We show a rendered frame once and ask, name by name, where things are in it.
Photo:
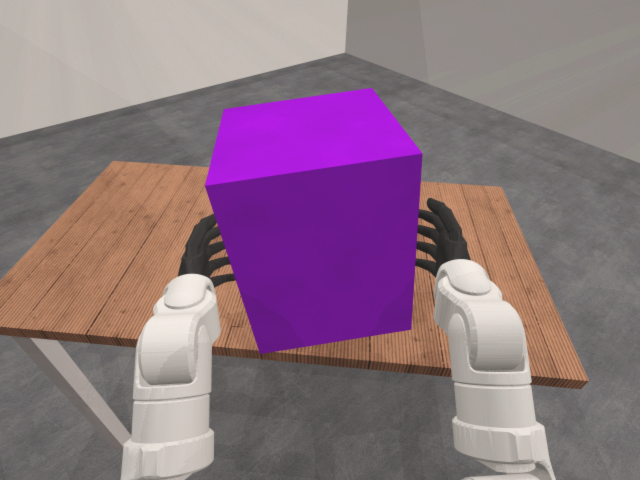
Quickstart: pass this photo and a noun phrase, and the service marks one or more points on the robot right hand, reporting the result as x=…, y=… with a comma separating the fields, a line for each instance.
x=447, y=236

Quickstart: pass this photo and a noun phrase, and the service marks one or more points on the robot left hand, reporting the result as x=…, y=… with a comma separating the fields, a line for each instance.
x=195, y=259

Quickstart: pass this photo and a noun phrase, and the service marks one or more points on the robot right forearm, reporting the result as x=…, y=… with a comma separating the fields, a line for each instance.
x=495, y=422

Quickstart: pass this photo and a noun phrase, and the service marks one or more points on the robot left forearm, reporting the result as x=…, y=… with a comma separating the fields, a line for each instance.
x=171, y=438

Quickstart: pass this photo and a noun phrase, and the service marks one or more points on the carton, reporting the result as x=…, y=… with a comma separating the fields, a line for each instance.
x=317, y=203

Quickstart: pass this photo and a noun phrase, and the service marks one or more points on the table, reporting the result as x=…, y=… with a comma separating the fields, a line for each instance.
x=97, y=272

